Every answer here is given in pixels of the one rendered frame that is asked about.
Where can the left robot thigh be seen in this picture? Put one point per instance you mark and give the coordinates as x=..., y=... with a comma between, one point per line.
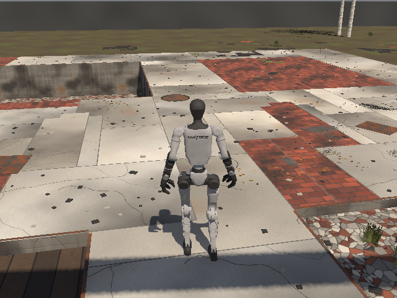
x=184, y=190

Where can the right robot forearm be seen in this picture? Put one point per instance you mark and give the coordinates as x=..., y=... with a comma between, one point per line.
x=229, y=165

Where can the robot right upper arm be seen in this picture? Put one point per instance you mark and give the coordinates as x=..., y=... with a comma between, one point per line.
x=217, y=131

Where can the left robot hand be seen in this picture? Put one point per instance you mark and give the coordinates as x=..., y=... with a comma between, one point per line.
x=164, y=185

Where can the right robot hand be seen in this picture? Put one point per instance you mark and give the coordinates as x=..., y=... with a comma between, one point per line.
x=230, y=178

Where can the left robot forearm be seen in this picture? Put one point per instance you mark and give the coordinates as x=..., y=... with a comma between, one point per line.
x=168, y=168

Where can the robot left upper arm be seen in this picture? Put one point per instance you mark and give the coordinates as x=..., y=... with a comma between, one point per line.
x=175, y=141

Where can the robot torso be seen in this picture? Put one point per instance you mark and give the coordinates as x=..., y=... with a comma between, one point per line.
x=198, y=150

